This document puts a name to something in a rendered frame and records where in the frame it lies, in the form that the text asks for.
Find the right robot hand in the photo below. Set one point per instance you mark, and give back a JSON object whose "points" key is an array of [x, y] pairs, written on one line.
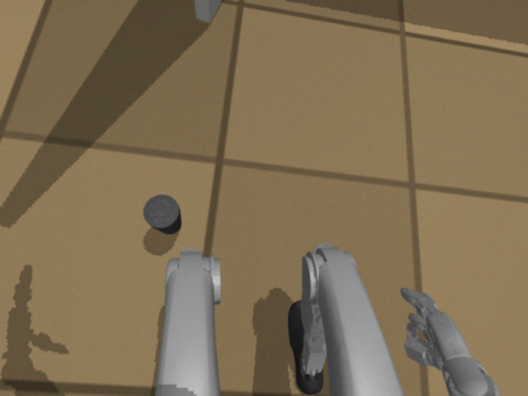
{"points": [[439, 330]]}

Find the cup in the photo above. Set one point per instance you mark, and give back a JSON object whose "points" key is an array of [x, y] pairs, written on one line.
{"points": [[163, 213]]}

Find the right robot foot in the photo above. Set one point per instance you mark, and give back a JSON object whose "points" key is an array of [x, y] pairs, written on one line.
{"points": [[307, 384]]}

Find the right robot arm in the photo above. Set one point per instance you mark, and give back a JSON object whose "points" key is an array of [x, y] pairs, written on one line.
{"points": [[465, 376]]}

